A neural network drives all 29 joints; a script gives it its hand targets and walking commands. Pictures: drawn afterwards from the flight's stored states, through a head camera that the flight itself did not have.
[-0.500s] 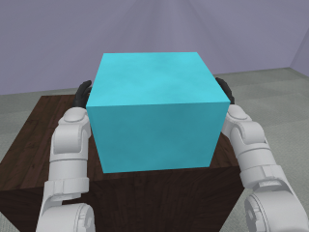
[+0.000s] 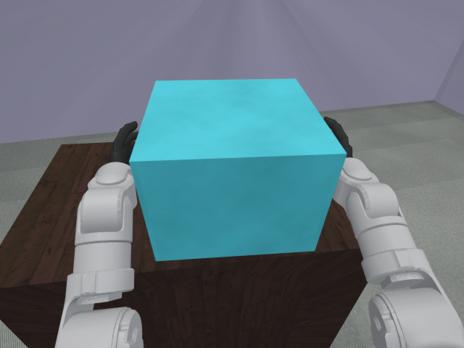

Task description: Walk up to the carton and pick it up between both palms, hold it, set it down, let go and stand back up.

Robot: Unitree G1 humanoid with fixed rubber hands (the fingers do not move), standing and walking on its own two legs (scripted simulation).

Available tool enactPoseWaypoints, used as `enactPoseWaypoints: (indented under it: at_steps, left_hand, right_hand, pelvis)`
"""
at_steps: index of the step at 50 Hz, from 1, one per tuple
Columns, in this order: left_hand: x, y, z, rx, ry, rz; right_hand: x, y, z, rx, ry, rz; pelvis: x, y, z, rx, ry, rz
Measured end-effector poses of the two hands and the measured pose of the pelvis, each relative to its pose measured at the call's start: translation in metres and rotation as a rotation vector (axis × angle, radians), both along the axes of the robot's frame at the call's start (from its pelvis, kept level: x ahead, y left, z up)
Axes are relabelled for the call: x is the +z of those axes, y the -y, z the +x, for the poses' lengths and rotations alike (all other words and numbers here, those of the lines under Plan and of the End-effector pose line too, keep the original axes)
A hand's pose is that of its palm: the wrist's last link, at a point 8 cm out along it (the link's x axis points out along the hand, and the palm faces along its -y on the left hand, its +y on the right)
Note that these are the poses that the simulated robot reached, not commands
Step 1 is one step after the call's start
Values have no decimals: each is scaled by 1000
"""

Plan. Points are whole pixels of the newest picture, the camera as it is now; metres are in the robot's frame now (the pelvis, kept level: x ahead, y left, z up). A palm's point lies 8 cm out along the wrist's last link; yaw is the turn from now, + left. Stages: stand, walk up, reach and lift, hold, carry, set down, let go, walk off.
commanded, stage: hold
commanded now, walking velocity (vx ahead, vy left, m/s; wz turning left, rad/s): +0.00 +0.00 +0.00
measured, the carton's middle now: (231, 162) +0.40 +0.00 +0.18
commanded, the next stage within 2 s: none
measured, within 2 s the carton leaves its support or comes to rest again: neither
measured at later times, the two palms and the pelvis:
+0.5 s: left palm (121, 168) +0.36 +0.18 +0.20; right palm (338, 162) +0.36 -0.17 +0.20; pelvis +0.00 +0.00 +0.00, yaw +0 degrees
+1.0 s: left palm (121, 168) +0.36 +0.18 +0.20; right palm (338, 162) +0.36 -0.17 +0.20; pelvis +0.00 +0.00 +0.00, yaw +0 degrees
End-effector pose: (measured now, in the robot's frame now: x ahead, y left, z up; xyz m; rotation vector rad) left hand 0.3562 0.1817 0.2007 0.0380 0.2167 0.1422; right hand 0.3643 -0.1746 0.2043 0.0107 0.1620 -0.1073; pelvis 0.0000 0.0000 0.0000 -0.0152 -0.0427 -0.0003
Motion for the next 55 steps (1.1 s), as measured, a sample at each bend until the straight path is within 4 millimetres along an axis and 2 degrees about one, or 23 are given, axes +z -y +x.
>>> enactPoseWaypoints:
  at_steps: [55]
  left_hand:
    - [1,0,0,0,1,0]
  right_hand:
    - [0,0,0,0,-1,0]
  pelvis:
    - [0,0,0,1,-1,0]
